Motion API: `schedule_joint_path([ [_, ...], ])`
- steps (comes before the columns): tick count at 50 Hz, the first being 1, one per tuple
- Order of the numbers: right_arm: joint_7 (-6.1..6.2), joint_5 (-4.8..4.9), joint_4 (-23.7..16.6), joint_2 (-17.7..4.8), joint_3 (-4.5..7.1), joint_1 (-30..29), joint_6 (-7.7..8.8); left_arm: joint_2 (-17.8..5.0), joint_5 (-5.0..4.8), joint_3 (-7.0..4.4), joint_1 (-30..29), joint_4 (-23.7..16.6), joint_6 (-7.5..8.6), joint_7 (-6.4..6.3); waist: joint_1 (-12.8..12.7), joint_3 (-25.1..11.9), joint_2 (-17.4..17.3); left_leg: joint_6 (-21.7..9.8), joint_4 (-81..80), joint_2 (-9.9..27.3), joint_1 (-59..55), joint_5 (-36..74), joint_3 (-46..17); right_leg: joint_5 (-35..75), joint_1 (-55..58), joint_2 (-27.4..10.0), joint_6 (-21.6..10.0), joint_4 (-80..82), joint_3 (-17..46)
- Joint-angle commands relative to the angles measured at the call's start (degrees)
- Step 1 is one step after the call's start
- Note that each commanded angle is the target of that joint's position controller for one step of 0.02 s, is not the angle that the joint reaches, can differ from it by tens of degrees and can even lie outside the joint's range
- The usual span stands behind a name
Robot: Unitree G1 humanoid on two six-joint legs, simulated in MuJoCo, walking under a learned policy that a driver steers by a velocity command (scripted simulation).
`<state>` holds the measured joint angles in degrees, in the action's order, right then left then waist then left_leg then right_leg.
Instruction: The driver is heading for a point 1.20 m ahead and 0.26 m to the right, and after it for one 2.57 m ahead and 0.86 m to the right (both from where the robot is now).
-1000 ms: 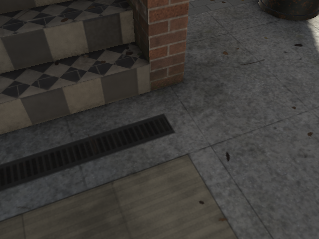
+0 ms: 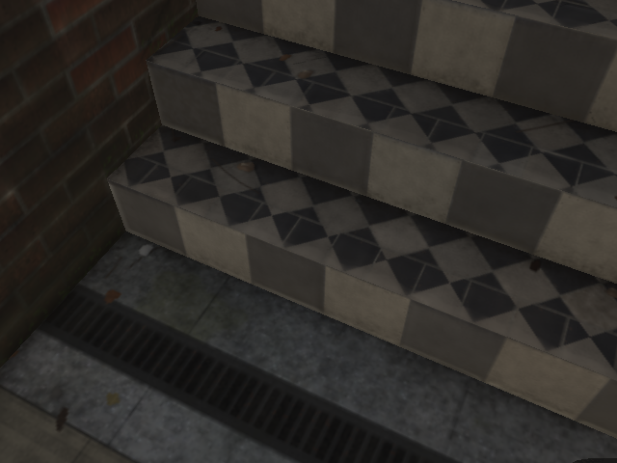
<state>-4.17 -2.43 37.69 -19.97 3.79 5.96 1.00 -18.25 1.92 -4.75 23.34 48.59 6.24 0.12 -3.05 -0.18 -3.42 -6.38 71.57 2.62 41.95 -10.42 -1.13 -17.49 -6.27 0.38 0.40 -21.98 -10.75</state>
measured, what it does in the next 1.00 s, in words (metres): walks ahead, turning right: left foot, then right foot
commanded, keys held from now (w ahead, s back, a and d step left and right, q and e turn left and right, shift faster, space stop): w+e+shift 0.28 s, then e+shift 0.56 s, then shift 0.04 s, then q+shift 0.12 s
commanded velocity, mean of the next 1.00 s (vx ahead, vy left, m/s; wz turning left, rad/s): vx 0.50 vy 0.00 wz -0.54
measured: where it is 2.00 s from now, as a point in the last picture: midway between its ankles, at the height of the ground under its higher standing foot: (309, 125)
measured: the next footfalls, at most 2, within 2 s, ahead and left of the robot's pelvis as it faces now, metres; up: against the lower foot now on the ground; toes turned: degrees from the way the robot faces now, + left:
left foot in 0.20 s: +0.39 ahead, +0.12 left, +0.00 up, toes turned +1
right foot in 0.58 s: +0.66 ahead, -0.06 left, +0.00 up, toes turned -18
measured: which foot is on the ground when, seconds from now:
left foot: up 0.00-0.18, down 0.20-0.54, up 0.56-1.00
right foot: down 0.00-0.22, up 0.24-0.56, down 0.58-1.00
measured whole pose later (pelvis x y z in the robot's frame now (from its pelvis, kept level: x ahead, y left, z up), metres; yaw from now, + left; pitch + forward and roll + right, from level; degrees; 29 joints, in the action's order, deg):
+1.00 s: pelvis +0.61 +0.02 +0.00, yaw -36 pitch +2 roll +2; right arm 3.4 -3.6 31.6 -11.0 -0.5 2.7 -4.1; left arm -17.4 1.3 -3.5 15.4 44.0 -0.4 -4.8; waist -2.3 4.1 -2.7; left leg 3.4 116.2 -4.4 58.1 -21.1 0.0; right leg -8.4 -19.4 11.8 -6.0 -29.0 14.8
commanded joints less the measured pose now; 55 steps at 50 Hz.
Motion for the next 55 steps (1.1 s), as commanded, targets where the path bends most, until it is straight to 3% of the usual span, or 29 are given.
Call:
schedule_joint_path([
  [1,-0.92,0.09,-5.71,2.53,-2.24,-2.60,0.63,-1.15,0.12,1.17,-2.78,-1.93,2.41,0.83,4.97,6.92,6.34,0.04,-8.31,1.54,4.00,7.28,-7.19,8.95,-5.73,-14.52,-7.05,18.18,10.33],
  [5,-1.99,-0.44,-7.01,2.54,-3.57,-12.22,2.11,-4.90,-1.70,0.95,2.39,0.89,1.81,1.07,2.82,9.69,2.78,-1.22,-30.11,-0.87,-11.63,13.68,6.68,26.63,-6.25,-12.32,-8.46,24.98,5.60],
  [7,-0.87,-0.55,-6.00,1.41,-3.38,-11.41,2.60,-9.42,-1.41,0.38,3.93,2.05,1.33,0.85,3.77,6.69,5.58,-1.53,-34.46,-3.63,-15.76,8.18,7.61,52.16,3.22,-13.31,-8.74,16.91,5.27],
  [9,0.96,-1.21,-2.02,-2.71,-1.65,1.98,3.21,-12.71,-0.92,-0.05,4.45,3.19,0.28,0.02,10.95,-3.71,9.81,-1.94,-37.53,-6.72,-32.44,-0.73,5.49,67.74,5.82,-14.48,-7.66,-4.65,6.03],
  [10,2.18,-1.79,1.46,-5.85,-0.23,13.11,3.60,-11.82,-1.39,0.20,3.11,2.85,0.02,-0.13,16.67,-9.33,10.02,-2.04,-39.81,-3.54,-48.04,0.65,2.31,56.91,-3.13,-11.74,-6.97,-20.92,5.81],
  [11,3.61,-2.83,3.44,-11.57,1.13,20.59,3.99,-3.58,-0.64,1.79,4.53,0.70,-0.02,0.48,15.08,-17.31,0.83,-0.91,-38.95,12.41,-62.19,-14.06,-14.69,14.08,-16.93,-5.79,-7.61,-42.38,7.54],
  [12,3.89,-2.99,2.71,-13.82,1.83,20.19,4.25,1.52,-4.08,2.69,9.78,-1.70,0.12,0.81,10.04,-27.64,-10.51,-3.99,-49.24,25.35,-70.98,-23.44,-41.66,-8.69,-32.30,-0.30,-7.21,-60.60,13.21],
  [13,3.58,-1.87,3.28,-10.16,1.68,17.31,4.16,-3.53,-3.64,1.39,2.22,-1.97,-0.23,0.49,10.83,-20.07,-2.59,-2.28,-53.32,21.58,-62.30,-23.20,-36.65,-1.17,-36.35,-3.30,-8.27,-61.14,15.40],
  [14,3.45,-1.13,4.10,-5.70,0.50,13.13,4.74,-2.37,-3.39,1.56,-1.79,-2.44,-0.25,0.96,8.63,-9.62,-0.55,-1.89,-54.26,18.69,-52.15,-16.07,-26.55,3.99,-36.78,-5.30,-7.92,-56.52,14.96],
  [16,3.40,-0.79,5.07,-1.24,-0.71,9.21,5.67,0.00,-2.50,1.83,-0.39,-0.29,-1.78,1.01,3.62,-1.98,0.99,-0.89,-55.29,15.20,-40.20,17.70,-11.63,3.87,-31.53,-7.05,-5.52,-52.50,13.53],
  [19,3.28,1.52,7.35,1.71,-1.57,8.57,6.89,2.33,-0.82,1.62,-0.60,-0.18,-4.34,1.15,-0.38,-0.28,-1.19,-0.18,-54.91,13.39,-35.67,44.26,1.18,2.69,-29.76,-6.01,-3.16,-48.31,11.13],
  [22,4.23,2.63,7.04,1.11,-1.51,2.25,7.16,3.99,-0.89,2.55,-7.97,-3.89,-3.92,2.02,-2.11,2.68,-4.88,2.02,-57.93,7.23,-29.93,43.05,13.26,13.57,-25.34,-3.49,-3.02,-30.50,6.05],
  [24,4.83,3.17,6.87,-0.67,-1.09,1.23,7.57,3.02,-0.21,2.91,-9.70,-4.39,-3.56,2.51,-1.47,1.16,-3.07,2.26,-54.87,5.33,-29.76,40.29,16.73,23.25,-16.74,-0.18,-3.07,-16.32,3.11],
  [25,5.19,3.14,7.08,-2.19,-0.64,1.57,7.82,3.22,0.07,2.72,-2.21,-2.39,-4.22,1.81,-4.30,-4.69,-4.83,2.09,-48.14,7.10,-31.59,50.41,17.31,24.15,-8.83,2.61,-4.04,-20.35,0.36],
  [26,5.17,4.16,6.31,-3.23,-0.27,-0.35,7.87,1.24,0.38,2.09,3.32,-1.47,-4.91,1.38,-7.19,-7.16,-4.65,2.68,-41.64,8.53,-29.96,54.84,16.77,23.20,-3.31,3.28,-5.31,-21.55,0.55],
  [27,5.00,4.26,4.64,-3.80,-0.06,-4.57,7.63,-1.51,1.13,0.65,12.50,0.11,-5.43,0.18,-12.70,-12.07,-4.28,2.98,-28.69,11.35,-27.32,59.08,14.93,20.42,5.43,3.56,-7.91,-25.00,0.97],
  [28,4.11,5.44,3.23,-3.36,0.01,-10.36,6.70,-5.33,1.70,-1.14,22.77,2.41,-5.27,-1.11,-19.37,-14.56,-0.26,4.96,-8.51,9.61,-19.02,48.23,14.83,24.12,16.61,2.74,-11.87,-16.40,4.13],
  [29,2.93,3.79,4.84,1.41,-0.91,-11.26,5.55,-8.43,0.30,-1.98,19.23,3.76,-4.99,-1.99,-18.46,-3.29,11.05,6.79,13.19,-1.93,-6.01,-19.70,14.45,36.27,15.56,0.19,-13.43,-4.14,9.26],
  [30,3.32,0.85,2.36,5.76,-2.50,-3.12,4.76,-12.84,-0.95,-2.26,10.68,2.08,-4.81,-1.79,-6.60,3.97,14.61,7.90,32.74,-6.46,3.57,-28.56,8.26,86.02,7.20,-5.76,-12.72,-11.65,21.45],
  [31,4.01,-1.36,0.40,4.96,-2.89,12.98,3.89,-14.30,-1.27,-2.47,5.20,-2.86,-4.23,-1.37,2.45,-11.89,13.75,8.53,29.41,-6.25,2.61,-19.27,-2.73,94.22,14.66,-15.71,-20.09,-5.09,40.27],
  [32,5.07,-1.34,1.50,2.78,-3.01,14.87,3.10,-13.33,-1.09,-2.75,-2.91,-6.21,-5.24,-1.19,5.06,-13.53,8.70,9.86,32.86,-5.45,3.55,-12.97,-3.26,70.16,11.39,-18.38,-22.54,0.39,46.70],
  [34,5.72,-3.03,-0.03,0.51,-2.39,7.51,1.51,-6.84,-1.80,-0.96,-9.44,-7.86,-6.70,-1.66,5.12,-9.37,-0.61,10.36,38.29,-4.10,7.45,-10.81,-3.38,40.12,0.53,-12.04,-20.48,1.06,43.21],
  [36,5.70,-2.91,-3.25,0.98,-2.62,3.11,-0.84,-5.07,-1.70,-0.06,-7.40,-6.44,-6.16,-2.49,4.86,-4.54,-1.01,10.77,33.30,-2.29,8.05,-8.64,-2.71,42.82,-9.83,-7.42,-15.82,-1.79,36.03],
  [39,5.80,-2.39,-6.84,3.17,-3.48,-0.83,-1.86,-7.57,-0.58,-0.65,-5.31,-5.84,-5.70,-3.42,3.43,-6.86,0.01,10.85,28.09,-4.22,8.02,-6.52,-0.49,48.25,-10.29,-2.90,-11.35,-5.15,34.78],
  [40,6.11,-1.49,-7.02,4.80,-3.81,-1.59,-2.15,-8.16,-0.42,-0.82,-4.99,-5.97,-5.89,-3.77,1.90,-9.71,4.79,10.49,37.61,-5.98,11.18,-8.31,0.72,52.41,-5.56,-3.90,-12.60,-5.64,36.93],
  [45,7.93,-1.27,-10.34,6.44,-4.19,-5.89,-3.26,-7.07,-1.03,-0.98,-0.86,-5.40,-6.49,-4.85,-0.54,-7.74,4.40,9.71,44.52,-6.28,23.74,-9.43,-0.77,41.37,4.58,-5.29,-15.55,-5.89,39.36],
  [50,7.41,-0.92,-11.27,7.45,-3.91,-5.43,-5.08,-4.28,-0.52,0.33,-2.01,-6.23,-6.27,-5.37,-0.32,-5.21,5.07,9.72,46.60,-5.91,23.00,-11.37,0.59,32.91,4.27,-7.55,-16.68,-3.85,36.75],
  [53,6.86,-1.13,-12.12,7.47,-3.79,-6.33,-5.52,-6.80,-0.12,-0.25,0.67,-4.51,-5.01,-4.98,-1.54,-2.58,8.45,7.61,49.99,-6.20,30.35,-14.47,-1.66,-3.56,7.50,-9.31,-18.03,3.20,40.42],
  [55,7.10,-0.96,-12.99,6.88,-3.49,-7.61,-5.03,-7.98,-0.16,-0.57,1.09,-3.49,-3.60,-4.57,-1.95,0.61,8.21,6.57,49.56,-7.36,34.36,-16.09,-5.51,-17.54,8.13,-11.23,-18.01,7.06,41.13],
])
